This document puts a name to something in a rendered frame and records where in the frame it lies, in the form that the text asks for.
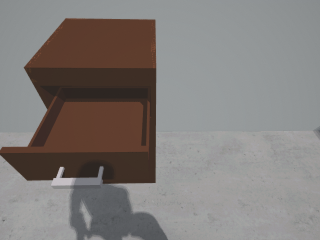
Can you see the drawer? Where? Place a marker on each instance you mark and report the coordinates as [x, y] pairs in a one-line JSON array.
[[85, 128]]

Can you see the handle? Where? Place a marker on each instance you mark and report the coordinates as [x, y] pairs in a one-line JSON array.
[[78, 182]]

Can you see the cabinet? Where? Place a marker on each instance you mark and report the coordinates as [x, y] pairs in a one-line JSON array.
[[92, 52]]

